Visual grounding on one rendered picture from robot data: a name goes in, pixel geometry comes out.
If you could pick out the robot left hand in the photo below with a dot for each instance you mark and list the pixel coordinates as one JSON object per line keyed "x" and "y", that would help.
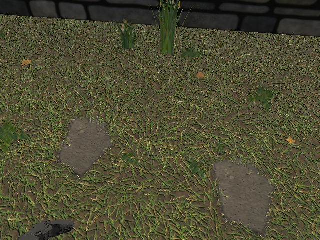
{"x": 47, "y": 229}

